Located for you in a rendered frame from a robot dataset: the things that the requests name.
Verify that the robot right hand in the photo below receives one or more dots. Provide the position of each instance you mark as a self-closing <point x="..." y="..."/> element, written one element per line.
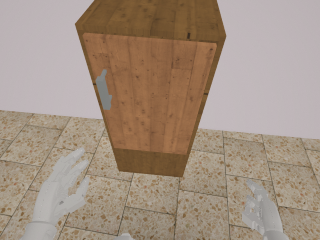
<point x="266" y="216"/>

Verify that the right robot forearm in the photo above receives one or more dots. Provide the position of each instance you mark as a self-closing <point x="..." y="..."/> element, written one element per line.
<point x="274" y="235"/>

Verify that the left robot shin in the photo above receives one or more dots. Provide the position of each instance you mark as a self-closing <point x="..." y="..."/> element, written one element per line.
<point x="125" y="234"/>

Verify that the cupboard door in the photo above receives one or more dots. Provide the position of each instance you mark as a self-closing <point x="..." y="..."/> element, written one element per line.
<point x="157" y="86"/>

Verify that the left robot forearm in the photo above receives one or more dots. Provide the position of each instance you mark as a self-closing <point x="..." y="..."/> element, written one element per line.
<point x="39" y="230"/>

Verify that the handle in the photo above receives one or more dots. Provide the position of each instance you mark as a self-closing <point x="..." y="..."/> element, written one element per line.
<point x="103" y="90"/>

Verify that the robot left hand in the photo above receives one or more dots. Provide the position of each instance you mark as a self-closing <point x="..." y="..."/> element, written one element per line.
<point x="47" y="206"/>

